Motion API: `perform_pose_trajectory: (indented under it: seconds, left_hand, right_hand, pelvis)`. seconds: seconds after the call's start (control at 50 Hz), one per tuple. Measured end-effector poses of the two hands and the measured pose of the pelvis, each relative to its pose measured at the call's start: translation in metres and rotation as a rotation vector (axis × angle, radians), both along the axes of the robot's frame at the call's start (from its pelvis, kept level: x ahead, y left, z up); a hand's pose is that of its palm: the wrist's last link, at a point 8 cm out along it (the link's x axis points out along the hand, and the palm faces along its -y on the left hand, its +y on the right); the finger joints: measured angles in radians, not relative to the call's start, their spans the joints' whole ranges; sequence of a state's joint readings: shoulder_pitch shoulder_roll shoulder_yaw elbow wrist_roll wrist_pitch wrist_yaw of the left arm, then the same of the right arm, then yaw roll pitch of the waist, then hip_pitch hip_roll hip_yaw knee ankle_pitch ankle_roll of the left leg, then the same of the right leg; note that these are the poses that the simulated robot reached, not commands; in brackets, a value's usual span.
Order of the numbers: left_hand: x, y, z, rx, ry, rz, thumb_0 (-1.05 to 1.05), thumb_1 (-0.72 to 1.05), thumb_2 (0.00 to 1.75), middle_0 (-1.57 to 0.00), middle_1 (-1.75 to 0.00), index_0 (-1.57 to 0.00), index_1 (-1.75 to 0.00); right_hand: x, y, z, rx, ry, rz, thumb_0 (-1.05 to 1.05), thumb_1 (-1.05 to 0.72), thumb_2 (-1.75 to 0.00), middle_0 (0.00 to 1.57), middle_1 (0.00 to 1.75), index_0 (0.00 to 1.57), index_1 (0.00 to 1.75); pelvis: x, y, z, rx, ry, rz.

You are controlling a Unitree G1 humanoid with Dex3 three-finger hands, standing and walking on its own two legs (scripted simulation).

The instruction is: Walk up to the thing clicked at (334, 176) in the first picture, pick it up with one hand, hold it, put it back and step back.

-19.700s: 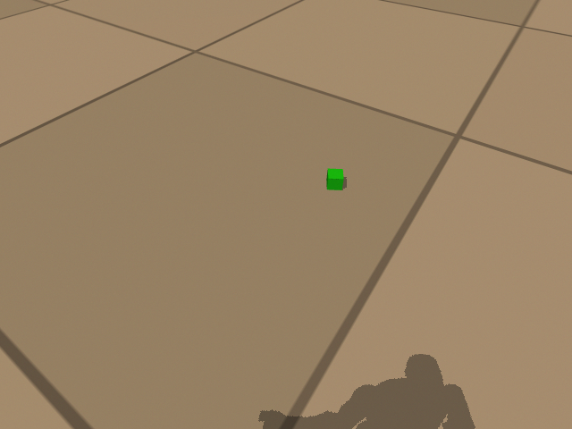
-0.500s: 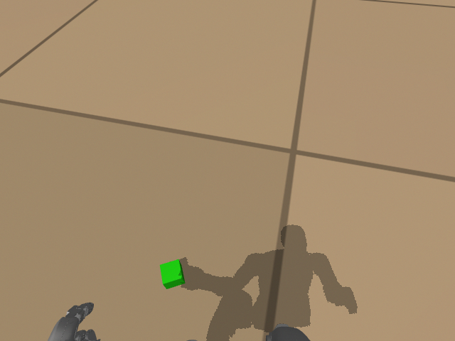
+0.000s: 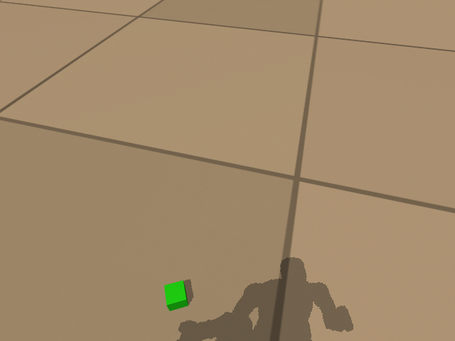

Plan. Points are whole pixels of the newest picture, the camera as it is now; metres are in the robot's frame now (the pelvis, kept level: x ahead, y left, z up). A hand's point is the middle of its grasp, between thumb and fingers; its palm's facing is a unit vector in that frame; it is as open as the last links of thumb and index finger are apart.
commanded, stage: walk up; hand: left
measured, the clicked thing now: (176, 295) +0.45 +0.24 -0.72
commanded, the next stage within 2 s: stand in 0.28 s
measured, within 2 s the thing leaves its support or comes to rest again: neither
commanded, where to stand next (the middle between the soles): +0.07 +0.00 m, yaw +0 degrees
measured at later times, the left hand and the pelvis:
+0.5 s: hand out of the picture +0.13 +0.23 -0.13, palm faces -0.04 -0.94 -0.34, open 7.4 cm; pelvis +0.01 -0.02 +0.02, yaw -1 degrees
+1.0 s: hand out of the picture +0.10 +0.23 -0.14, palm faces -0.02 -0.94 -0.34, open 7.4 cm; pelvis +0.02 -0.02 +0.02, yaw -1 degrees
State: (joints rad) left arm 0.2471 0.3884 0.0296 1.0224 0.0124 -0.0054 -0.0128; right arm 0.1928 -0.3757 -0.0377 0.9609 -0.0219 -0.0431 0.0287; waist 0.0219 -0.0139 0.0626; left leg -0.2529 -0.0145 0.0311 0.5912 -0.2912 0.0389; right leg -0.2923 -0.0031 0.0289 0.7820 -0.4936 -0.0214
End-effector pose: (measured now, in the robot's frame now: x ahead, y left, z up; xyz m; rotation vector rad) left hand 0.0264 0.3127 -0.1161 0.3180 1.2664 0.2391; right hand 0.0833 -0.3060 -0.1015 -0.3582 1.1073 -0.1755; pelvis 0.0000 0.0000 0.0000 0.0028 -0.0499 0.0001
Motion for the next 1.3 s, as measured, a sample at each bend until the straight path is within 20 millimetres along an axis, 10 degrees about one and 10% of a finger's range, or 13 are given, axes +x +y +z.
perform_pose_trajectory:
  seconds: [0.5,1.3]
  left_hand:
    - [0.098,-0.040,0.021,-0.032,-0.142,-0.099,0.00,0.90,0.90,-0.20,-0.30,-0.20,-0.30]
    - [0.074,-0.042,0.019,-0.023,-0.048,-0.033,0.00,0.90,0.90,-0.20,-0.30,-0.20,-0.30]
  right_hand:
    - [-0.017,-0.009,-0.005,0.050,0.118,-0.092,0.00,-0.90,-0.90,0.20,0.30,0.20,0.30]
    - [0.019,-0.016,0.000,0.046,0.099,-0.067,0.00,-0.90,-0.90,0.20,0.30,0.20,0.30]
  pelvis:
    - [0.013,-0.018,0.015,0.005,-0.009,-0.011]
    - [0.025,-0.026,0.020,0.000,0.009,-0.007]
